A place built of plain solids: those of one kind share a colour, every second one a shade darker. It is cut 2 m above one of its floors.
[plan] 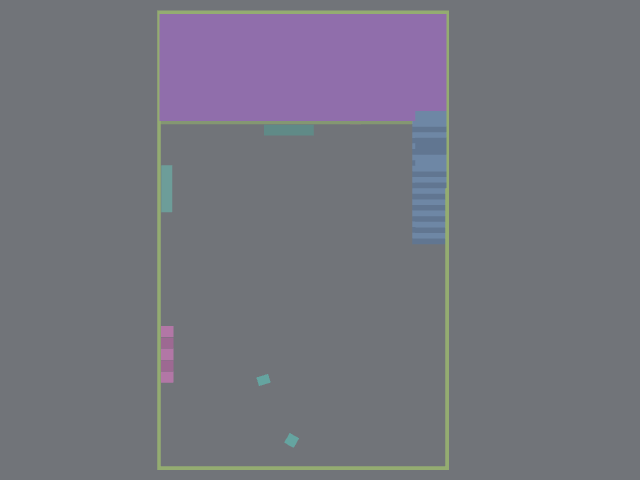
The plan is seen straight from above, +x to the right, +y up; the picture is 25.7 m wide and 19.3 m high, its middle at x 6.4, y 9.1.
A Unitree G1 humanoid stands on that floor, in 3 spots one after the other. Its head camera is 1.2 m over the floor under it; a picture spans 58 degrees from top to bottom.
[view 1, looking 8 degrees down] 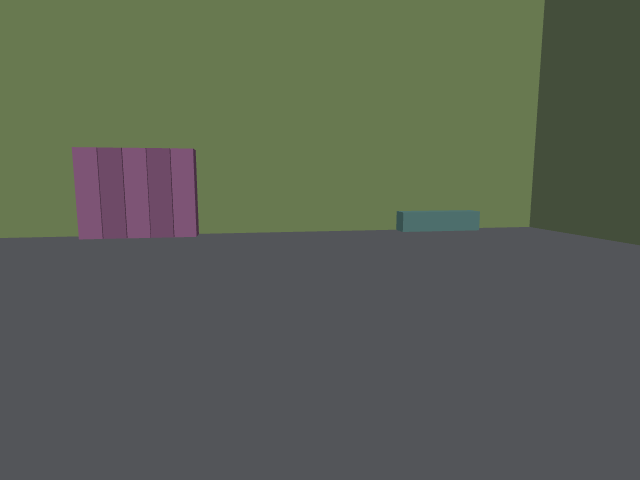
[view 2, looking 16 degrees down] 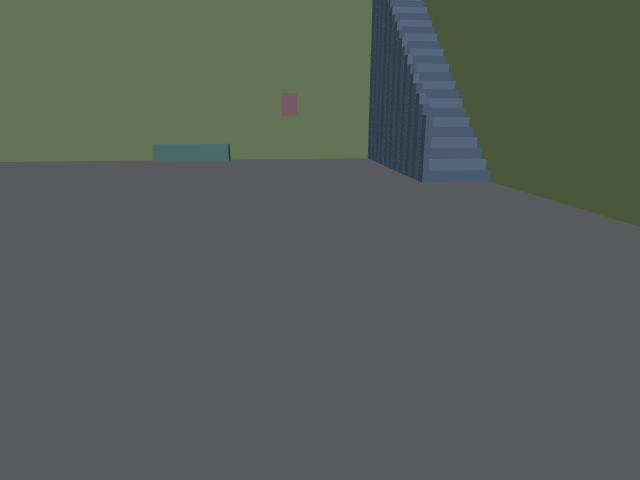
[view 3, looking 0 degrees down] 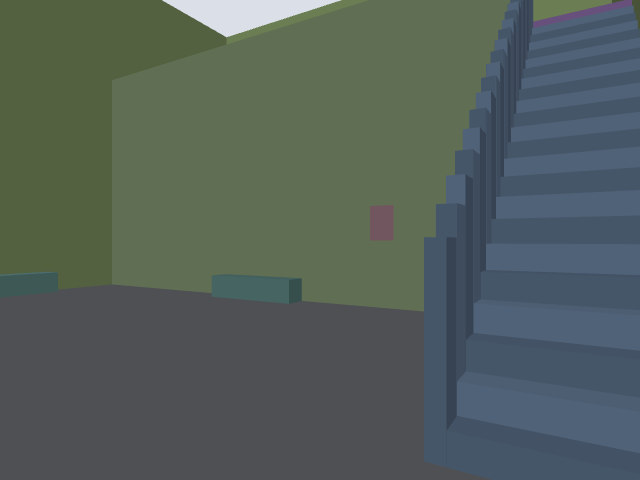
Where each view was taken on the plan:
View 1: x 9.84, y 6.63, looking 170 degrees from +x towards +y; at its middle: ground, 8.62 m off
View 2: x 7.37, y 1.10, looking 84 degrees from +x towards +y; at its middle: ground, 4.35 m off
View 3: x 10.84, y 6.63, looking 121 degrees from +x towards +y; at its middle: piece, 8.32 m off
